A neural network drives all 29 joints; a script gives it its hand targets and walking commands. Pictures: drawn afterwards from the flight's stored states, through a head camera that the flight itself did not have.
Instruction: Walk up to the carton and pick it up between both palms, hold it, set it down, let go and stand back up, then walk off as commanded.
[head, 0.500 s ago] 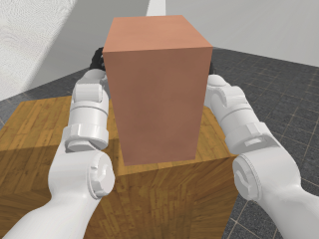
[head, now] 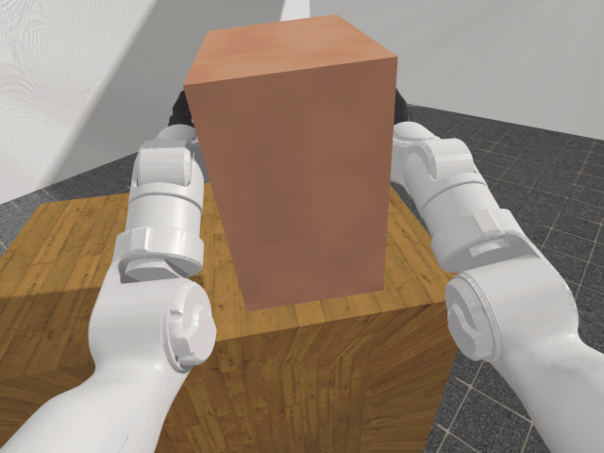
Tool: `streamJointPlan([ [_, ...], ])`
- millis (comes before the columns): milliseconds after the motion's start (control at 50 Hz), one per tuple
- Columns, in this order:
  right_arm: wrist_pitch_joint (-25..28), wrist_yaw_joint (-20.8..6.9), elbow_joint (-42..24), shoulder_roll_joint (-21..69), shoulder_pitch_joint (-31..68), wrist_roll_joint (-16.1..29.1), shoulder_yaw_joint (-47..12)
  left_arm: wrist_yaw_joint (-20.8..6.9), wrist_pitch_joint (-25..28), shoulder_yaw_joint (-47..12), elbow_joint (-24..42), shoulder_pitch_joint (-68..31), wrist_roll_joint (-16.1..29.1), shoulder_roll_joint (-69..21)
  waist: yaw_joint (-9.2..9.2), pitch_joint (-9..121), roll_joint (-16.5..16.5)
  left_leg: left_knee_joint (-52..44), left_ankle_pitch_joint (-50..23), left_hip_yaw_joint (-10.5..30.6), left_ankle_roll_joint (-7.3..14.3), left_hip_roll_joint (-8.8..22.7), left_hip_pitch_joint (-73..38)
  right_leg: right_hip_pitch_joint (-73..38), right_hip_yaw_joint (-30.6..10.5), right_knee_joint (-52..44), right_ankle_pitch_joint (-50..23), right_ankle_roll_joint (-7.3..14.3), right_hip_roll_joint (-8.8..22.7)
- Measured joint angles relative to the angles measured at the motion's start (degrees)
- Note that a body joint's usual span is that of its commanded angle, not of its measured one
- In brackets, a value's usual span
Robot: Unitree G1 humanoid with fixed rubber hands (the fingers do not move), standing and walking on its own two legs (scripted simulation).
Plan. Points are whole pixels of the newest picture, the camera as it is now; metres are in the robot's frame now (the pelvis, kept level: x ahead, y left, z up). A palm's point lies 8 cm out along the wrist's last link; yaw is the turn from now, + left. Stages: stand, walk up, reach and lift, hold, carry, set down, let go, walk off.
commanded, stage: reach and lift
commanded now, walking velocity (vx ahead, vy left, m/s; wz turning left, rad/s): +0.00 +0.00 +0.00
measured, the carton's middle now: (293, 157) +0.40 +0.01 +0.28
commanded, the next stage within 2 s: hold in 0.54 s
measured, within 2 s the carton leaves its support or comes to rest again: neither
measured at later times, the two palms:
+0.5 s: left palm (184, 128) +0.39 +0.13 +0.33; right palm (406, 123) +0.39 -0.13 +0.32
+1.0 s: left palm (181, 115) +0.38 +0.13 +0.34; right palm (412, 114) +0.38 -0.13 +0.33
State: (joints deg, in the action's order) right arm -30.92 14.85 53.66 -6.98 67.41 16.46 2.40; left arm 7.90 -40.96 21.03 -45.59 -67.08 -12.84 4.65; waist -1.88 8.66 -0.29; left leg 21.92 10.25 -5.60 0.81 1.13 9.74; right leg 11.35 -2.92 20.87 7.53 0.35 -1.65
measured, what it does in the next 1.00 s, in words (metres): stands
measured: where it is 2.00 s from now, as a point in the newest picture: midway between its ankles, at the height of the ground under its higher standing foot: outside the picture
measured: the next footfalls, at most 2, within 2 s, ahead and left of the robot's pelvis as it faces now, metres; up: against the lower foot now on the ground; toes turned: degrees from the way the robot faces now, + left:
none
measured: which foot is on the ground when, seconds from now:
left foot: down 0.00-1.00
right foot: down 0.00-1.00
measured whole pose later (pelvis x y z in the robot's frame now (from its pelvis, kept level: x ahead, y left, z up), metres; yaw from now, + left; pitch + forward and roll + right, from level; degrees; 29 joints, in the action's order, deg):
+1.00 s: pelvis +0.00 +0.00 +0.00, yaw +0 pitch -2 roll +0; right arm -37.0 16.2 52.8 -9.0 70.9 20.0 1.2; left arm 7.5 -46.5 20.9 -45.6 -71.1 -12.7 5.6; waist -2.7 11.3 -0.5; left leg 21.9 10.2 -5.5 0.8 1.1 9.7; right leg 11.4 -2.9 20.9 7.5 0.3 -1.7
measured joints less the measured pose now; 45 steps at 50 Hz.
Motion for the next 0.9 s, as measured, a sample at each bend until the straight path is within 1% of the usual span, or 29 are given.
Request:
streamJointPlan([
  [240,-1.53,0.26,-0.17,-0.67,0.89,1.13,-0.45,0.11,-1.53,-0.03,0.0,-1.19,0.03,0.16,-0.15,1.33,-0.03,0.0,0.0,0.02,0.0,0.0,0.0,0.0,0.0,0.0,0.0,0.0,-0.01],
  [420,-2.68,0.24,0.58,-1.15,2.51,1.24,-0.46,-0.04,-2.56,-0.09,0.0,-2.02,0.03,0.41,-0.75,1.55,-0.1,0.0,0.0,0.03,0.0,0.0,0.0,0.0,0.0,0.0,0.0,0.0,-0.01],
  [700,-3.87,0.58,0.47,-1.42,3.06,2.01,-0.71,-0.24,-3.74,-0.1,0.01,-2.72,0.03,0.66,-0.71,1.66,-0.12,0.0,0.0,0.05,0.0,0.0,0.0,0.0,0.0,0.0,-0.01,0.0,-0.02],
  [900,-5.38,1.32,-0.81,-2.06,3.21,3.46,-1.2,-0.33,-4.76,-0.1,0.0,-3.7,0.13,0.78,-0.8,2.43,-0.21,0.0,0.0,0.07,0.0,0.0,0.0,0.0,0.0,0.0,-0.01,0.0,-0.02],
])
